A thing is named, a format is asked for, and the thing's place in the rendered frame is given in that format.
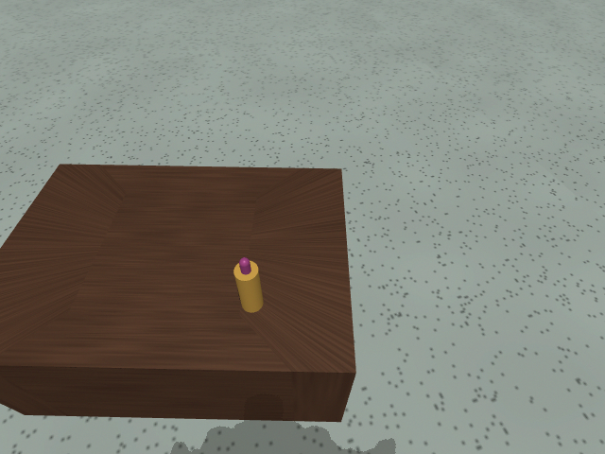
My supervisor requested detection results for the bottle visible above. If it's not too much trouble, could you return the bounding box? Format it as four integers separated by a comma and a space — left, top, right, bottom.
233, 257, 264, 313

